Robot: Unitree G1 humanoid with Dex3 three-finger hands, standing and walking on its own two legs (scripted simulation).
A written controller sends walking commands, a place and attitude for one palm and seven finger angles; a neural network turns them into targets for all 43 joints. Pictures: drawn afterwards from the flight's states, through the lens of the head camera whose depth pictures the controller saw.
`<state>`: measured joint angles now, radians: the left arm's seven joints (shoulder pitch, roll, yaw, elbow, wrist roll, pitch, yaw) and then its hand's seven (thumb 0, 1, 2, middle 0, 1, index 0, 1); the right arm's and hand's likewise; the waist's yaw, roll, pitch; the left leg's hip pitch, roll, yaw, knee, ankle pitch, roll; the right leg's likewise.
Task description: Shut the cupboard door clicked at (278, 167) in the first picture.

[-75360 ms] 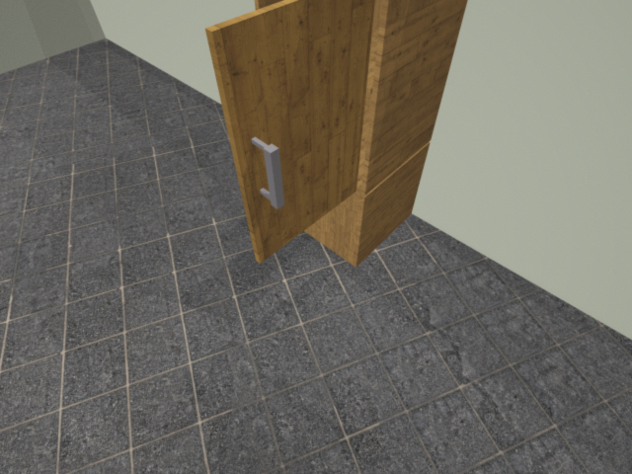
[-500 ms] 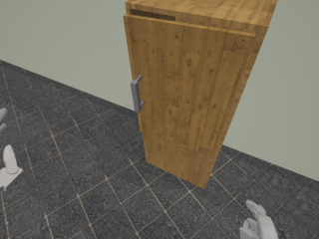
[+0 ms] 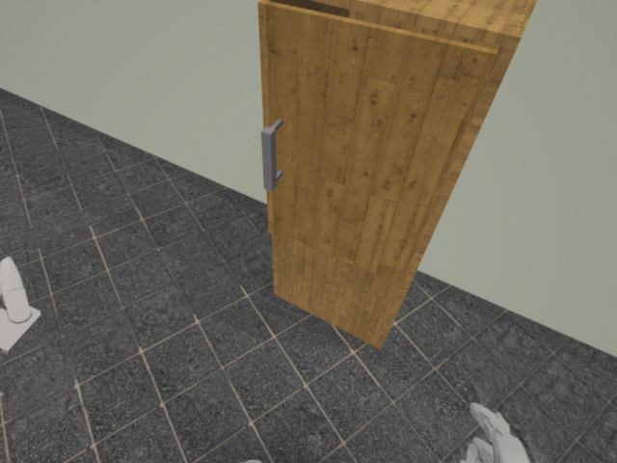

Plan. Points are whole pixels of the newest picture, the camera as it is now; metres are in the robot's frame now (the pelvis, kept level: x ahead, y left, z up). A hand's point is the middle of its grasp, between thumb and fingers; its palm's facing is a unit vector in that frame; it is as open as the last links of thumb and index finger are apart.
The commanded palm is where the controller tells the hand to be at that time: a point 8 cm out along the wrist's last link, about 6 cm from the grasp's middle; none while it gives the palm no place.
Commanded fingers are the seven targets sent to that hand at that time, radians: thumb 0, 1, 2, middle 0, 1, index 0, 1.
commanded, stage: step back with the hand held close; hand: left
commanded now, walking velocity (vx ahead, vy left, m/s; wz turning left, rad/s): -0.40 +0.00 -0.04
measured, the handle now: (274, 155) +0.72 +0.11 -0.03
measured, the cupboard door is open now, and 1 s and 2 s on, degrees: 4 4 4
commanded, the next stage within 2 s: stop stepping back and stand still in 0.62 s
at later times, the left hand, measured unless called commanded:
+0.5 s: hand out of the picture +0.13 +0.29 +0.18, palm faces +0.52 -0.73 -0.44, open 7.4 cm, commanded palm +0.06 +0.31 +0.19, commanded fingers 0.00 0.90 0.90 -0.20 -0.30 -0.20 -0.30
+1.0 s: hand out of the picture +0.05 +0.28 +0.17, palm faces +0.44 -0.80 -0.41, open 7.4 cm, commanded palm +0.00 +0.30 +0.19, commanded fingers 0.00 0.90 0.90 -0.20 -0.30 -0.20 -0.30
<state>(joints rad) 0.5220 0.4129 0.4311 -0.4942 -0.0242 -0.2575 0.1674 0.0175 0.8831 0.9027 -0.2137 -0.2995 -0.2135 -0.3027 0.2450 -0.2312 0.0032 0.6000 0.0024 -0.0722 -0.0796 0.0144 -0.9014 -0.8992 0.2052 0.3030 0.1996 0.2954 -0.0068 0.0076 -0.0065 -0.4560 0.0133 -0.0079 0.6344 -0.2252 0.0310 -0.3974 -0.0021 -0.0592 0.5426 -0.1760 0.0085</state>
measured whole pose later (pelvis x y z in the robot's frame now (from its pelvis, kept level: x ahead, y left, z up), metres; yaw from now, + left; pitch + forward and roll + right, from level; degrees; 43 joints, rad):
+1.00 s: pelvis -0.15 +0.00 +0.02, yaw -2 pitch +0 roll -2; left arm 0.55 0.43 0.44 -0.40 -0.05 -0.18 0.17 0.02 0.88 0.90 -0.21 -0.30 -0.22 -0.30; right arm 0.32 -0.25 -0.01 0.65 0.01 -0.08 -0.11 0.01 -0.90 -0.90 0.20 0.30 0.20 0.29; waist -0.04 -0.02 -0.08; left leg -0.37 0.00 0.00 0.45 -0.13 0.03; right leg -0.21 0.05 0.03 0.51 -0.35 0.00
